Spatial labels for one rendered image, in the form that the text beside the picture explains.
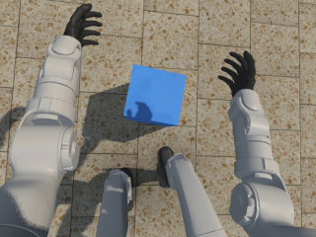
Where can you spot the robot right thigh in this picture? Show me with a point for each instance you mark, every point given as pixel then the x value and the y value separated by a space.
pixel 200 218

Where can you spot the robot right forearm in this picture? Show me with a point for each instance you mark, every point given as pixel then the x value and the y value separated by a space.
pixel 253 147

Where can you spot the carton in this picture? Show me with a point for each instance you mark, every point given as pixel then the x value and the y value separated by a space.
pixel 154 96

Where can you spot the robot left upper arm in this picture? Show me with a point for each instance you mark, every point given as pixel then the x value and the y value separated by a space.
pixel 40 156

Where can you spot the robot left hand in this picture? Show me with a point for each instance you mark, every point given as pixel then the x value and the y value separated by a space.
pixel 77 24

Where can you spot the robot left forearm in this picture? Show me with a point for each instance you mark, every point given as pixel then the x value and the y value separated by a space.
pixel 56 88

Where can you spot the left robot shin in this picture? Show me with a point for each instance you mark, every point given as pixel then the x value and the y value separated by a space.
pixel 115 172

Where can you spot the robot right upper arm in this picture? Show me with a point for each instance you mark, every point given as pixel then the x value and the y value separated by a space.
pixel 265 211

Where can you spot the robot right hand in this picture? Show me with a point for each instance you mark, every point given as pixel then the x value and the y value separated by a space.
pixel 245 79

